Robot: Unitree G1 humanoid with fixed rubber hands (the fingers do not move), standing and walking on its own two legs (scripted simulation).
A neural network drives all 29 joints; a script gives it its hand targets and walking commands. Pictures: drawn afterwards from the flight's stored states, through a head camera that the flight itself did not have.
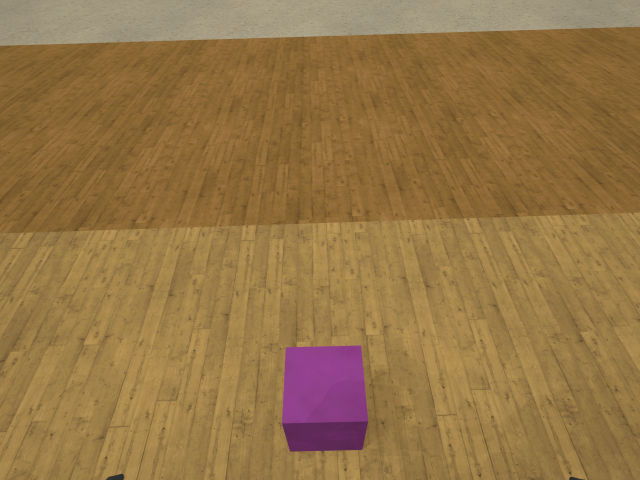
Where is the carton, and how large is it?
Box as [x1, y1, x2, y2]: [282, 346, 367, 451]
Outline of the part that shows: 286,347 282,424 290,451 361,449 367,424 367,414 360,346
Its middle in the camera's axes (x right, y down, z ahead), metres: +0.01 +0.47 +1.11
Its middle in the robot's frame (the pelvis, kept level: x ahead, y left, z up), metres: +0.47 +0.03 -0.66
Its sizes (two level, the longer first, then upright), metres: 0.210 0.200 0.250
